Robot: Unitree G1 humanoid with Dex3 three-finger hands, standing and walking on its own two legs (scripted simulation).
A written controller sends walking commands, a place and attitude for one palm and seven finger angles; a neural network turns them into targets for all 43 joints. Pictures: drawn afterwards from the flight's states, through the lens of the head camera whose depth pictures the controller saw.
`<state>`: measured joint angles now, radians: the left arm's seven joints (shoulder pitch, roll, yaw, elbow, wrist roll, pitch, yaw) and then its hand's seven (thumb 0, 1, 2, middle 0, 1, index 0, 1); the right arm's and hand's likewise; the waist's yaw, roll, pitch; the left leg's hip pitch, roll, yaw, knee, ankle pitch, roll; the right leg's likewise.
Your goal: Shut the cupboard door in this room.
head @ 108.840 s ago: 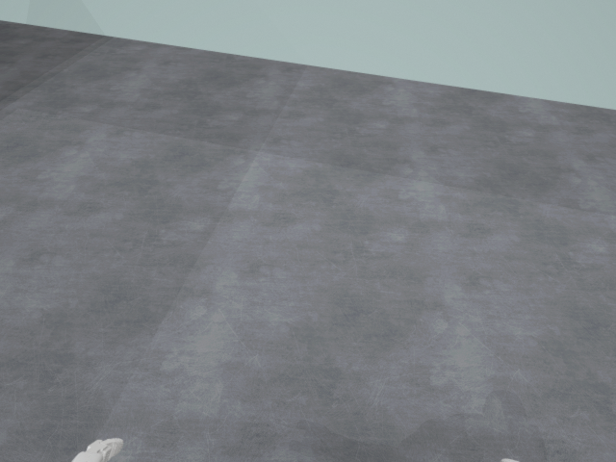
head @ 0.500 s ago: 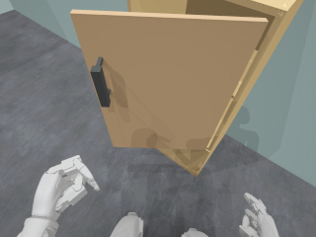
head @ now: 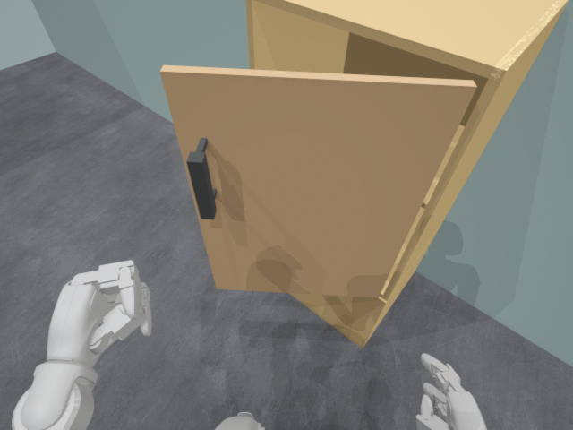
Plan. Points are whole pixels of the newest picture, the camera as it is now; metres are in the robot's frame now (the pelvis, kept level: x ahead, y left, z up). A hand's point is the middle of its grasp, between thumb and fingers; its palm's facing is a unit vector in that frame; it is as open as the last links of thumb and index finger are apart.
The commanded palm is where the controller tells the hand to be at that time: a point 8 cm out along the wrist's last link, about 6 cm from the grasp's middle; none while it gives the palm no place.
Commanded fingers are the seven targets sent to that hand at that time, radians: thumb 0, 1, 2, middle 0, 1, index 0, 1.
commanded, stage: raise the hand and make a fist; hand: left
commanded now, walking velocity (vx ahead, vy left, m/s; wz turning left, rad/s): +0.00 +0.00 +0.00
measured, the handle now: (205, 179) +0.48 +0.18 +0.08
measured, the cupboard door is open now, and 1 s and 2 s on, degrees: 37 37 37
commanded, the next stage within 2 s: bring the fist close to the handle in 0.32 s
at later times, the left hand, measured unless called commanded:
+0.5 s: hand (180, 328) +0.23 +0.15 +0.07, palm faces +0.01 -1.00 -0.04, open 3.1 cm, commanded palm +0.21 +0.22 +0.08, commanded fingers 0.00 0.90 0.90 -1.30 -1.50 -1.30 -1.50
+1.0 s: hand (187, 262) +0.31 +0.16 +0.08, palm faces +0.03 -1.00 -0.02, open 3.1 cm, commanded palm +0.29 +0.21 +0.08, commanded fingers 0.00 0.90 0.90 -1.30 -1.50 -1.30 -1.50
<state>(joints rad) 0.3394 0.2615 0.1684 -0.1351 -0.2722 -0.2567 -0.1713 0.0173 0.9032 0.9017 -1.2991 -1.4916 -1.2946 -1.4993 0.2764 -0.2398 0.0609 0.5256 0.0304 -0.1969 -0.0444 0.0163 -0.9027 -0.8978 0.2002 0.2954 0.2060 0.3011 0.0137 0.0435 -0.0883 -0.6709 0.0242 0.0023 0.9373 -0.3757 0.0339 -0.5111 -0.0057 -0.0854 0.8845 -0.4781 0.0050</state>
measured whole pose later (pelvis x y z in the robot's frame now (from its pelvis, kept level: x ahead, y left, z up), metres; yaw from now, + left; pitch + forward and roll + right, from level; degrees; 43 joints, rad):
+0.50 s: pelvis +0.00 -0.03 +0.00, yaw +0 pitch +6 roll -1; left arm 0.36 0.24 0.13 -0.04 -0.28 -0.24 -0.21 0.02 0.90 0.90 -1.30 -1.50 -1.30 -1.50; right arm 0.27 -0.25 0.04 0.54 0.03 -0.20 -0.06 0.02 -0.90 -0.90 0.20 0.30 0.20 0.30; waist 0.01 0.05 -0.09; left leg -0.65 0.04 0.00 0.91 -0.37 0.00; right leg -0.52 0.01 -0.08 0.90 -0.49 -0.03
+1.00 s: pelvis +0.01 -0.02 +0.00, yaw -1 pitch +8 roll -1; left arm 0.03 0.23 0.18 0.19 -0.26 -0.28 -0.18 0.02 0.90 0.90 -1.30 -1.50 -1.30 -1.50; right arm 0.27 -0.26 0.02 0.59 0.03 -0.16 -0.04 0.02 -0.91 -0.90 0.20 0.29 0.20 0.30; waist 0.00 0.03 -0.08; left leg -0.67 0.03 0.02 0.90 -0.37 0.01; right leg -0.54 0.00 -0.06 0.89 -0.49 -0.02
